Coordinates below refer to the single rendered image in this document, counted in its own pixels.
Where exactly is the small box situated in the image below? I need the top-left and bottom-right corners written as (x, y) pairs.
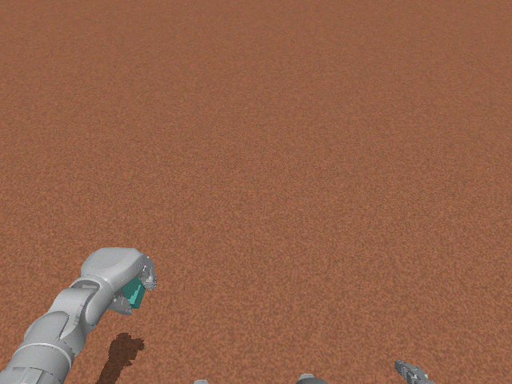
top-left (122, 276), bottom-right (146, 309)

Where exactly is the left robot arm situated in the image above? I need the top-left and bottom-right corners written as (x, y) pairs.
top-left (0, 275), bottom-right (114, 384)

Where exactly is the right robot hand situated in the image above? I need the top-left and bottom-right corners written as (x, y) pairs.
top-left (394, 360), bottom-right (436, 384)

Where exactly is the left robot hand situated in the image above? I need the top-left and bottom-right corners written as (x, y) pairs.
top-left (80, 247), bottom-right (157, 315)

